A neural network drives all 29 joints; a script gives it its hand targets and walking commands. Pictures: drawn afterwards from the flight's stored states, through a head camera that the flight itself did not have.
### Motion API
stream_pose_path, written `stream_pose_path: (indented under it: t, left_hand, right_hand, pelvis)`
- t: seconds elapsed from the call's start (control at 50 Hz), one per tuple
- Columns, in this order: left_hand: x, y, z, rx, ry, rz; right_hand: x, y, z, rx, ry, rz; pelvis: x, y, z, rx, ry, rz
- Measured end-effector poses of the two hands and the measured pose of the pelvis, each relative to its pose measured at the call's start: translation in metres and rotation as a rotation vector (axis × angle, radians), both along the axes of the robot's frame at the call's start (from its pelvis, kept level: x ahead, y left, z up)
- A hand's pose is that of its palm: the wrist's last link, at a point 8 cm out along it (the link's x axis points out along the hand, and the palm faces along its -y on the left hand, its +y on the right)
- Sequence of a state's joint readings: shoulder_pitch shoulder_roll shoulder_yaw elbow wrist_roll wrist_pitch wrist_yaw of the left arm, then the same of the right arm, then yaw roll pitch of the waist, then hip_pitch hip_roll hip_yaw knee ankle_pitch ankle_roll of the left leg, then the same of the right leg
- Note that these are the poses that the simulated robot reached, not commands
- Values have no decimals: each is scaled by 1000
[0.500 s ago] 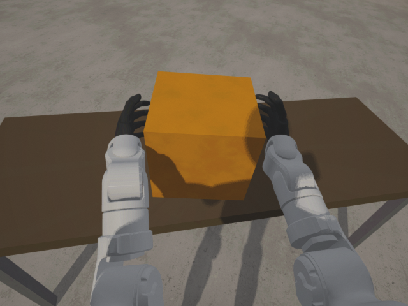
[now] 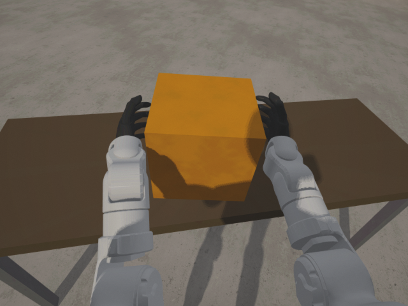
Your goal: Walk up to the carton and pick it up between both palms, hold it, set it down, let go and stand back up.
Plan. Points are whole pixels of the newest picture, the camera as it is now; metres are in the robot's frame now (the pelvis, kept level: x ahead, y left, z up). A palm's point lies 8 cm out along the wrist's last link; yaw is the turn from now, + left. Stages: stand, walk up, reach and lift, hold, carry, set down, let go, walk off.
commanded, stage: hold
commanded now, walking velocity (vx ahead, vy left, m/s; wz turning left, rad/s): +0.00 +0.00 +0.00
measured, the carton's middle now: (202, 138) +0.40 +0.00 +0.13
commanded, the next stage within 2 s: set down in 1.66 s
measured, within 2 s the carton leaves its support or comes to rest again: neither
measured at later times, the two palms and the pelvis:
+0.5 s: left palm (130, 136) +0.36 +0.14 +0.17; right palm (277, 134) +0.37 -0.14 +0.17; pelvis +0.00 +0.00 +0.00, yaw +0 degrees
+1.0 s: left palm (128, 136) +0.36 +0.14 +0.17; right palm (275, 134) +0.37 -0.14 +0.17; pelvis +0.00 +0.00 +0.00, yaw +0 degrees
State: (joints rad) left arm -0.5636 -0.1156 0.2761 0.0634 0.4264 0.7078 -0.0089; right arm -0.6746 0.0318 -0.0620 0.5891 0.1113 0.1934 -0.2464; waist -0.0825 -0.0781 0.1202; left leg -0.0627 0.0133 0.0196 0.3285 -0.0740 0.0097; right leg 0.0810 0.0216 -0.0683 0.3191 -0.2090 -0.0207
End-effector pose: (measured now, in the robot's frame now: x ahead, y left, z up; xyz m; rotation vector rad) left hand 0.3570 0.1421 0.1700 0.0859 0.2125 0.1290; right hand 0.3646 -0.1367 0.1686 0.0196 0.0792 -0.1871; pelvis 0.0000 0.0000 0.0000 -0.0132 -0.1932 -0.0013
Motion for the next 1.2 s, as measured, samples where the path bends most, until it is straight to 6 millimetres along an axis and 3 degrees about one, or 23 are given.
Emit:
stream_pose_path:
  t: [1.2]
  left_hand:
    - [4,-2,-1,-6,1,-1]
  right_hand:
    - [3,-2,1,-5,-2,-5]
  pelvis:
    - [1,0,0,0,-2,-1]
